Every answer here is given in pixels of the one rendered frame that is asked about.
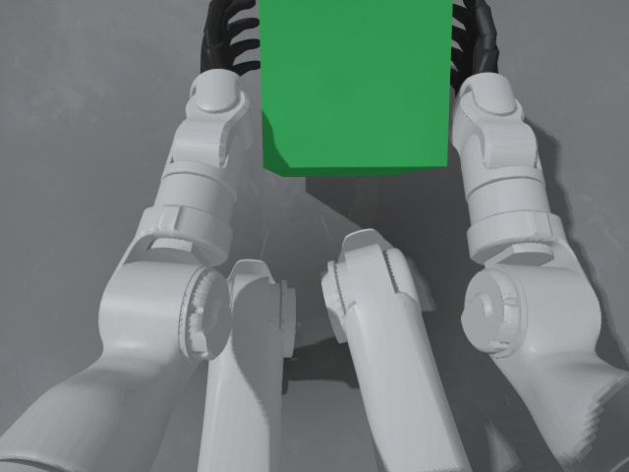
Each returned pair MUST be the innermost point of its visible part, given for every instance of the left robot shin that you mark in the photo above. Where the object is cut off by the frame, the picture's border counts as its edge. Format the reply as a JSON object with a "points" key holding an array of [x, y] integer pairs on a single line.
{"points": [[247, 267]]}

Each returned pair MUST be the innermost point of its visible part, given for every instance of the carton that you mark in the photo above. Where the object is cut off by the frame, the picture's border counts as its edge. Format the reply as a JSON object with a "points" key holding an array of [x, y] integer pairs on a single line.
{"points": [[354, 87]]}

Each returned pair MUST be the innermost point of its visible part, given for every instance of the left robot hand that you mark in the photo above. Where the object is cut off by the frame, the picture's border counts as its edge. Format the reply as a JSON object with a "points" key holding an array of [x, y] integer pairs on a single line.
{"points": [[216, 50]]}

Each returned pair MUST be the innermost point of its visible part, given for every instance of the robot shin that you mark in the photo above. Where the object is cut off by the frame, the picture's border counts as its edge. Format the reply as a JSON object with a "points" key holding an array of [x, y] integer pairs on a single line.
{"points": [[247, 267], [401, 277]]}

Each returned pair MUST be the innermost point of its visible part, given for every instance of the robot right upper arm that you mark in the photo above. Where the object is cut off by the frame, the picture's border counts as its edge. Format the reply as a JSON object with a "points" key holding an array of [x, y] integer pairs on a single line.
{"points": [[540, 326]]}

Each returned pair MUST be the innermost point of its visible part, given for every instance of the robot left upper arm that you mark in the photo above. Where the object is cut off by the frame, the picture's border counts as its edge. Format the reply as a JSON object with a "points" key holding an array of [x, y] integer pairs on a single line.
{"points": [[158, 321]]}

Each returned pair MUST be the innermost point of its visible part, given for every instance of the right robot forearm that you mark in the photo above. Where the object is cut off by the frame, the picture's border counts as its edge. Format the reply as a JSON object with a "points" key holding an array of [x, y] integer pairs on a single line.
{"points": [[511, 222]]}

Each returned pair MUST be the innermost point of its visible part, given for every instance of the left robot forearm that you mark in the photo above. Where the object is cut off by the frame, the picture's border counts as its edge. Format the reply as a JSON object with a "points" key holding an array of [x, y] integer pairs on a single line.
{"points": [[189, 222]]}

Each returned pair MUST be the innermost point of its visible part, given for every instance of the right robot hand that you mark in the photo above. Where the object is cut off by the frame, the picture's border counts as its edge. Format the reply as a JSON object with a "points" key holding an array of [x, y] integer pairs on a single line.
{"points": [[478, 42]]}

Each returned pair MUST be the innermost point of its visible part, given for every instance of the right robot shin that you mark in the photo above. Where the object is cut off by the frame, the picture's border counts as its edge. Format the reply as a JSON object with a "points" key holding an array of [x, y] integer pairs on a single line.
{"points": [[401, 277]]}

